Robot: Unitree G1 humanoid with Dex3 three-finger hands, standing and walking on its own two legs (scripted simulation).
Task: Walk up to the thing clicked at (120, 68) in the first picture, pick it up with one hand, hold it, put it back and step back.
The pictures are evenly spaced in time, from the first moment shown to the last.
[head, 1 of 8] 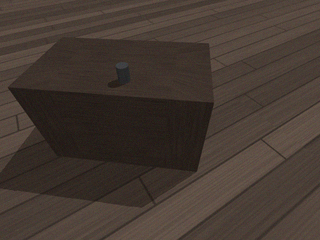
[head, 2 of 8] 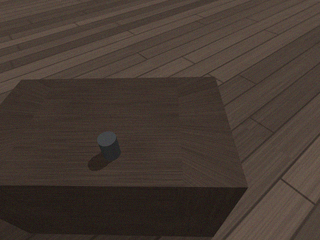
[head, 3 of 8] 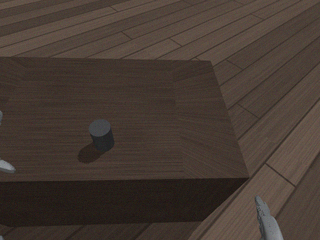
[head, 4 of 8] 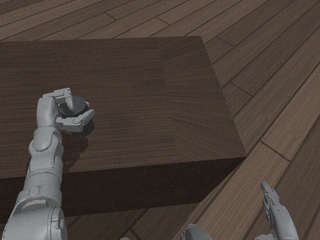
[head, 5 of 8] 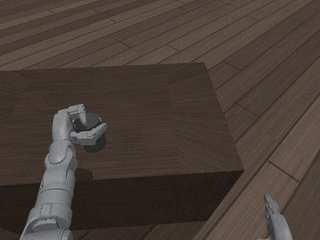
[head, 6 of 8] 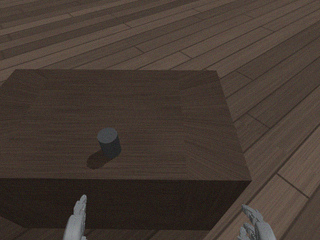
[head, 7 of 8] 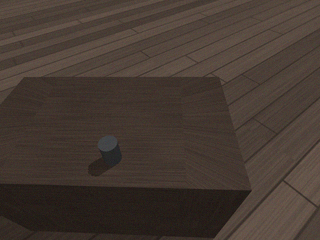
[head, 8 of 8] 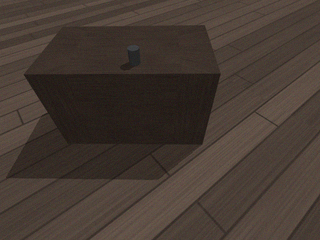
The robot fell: no
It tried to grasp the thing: yes
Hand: left
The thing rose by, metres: 0.22
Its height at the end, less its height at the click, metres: +0.00
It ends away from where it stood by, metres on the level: 0.02
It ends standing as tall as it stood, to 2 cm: yes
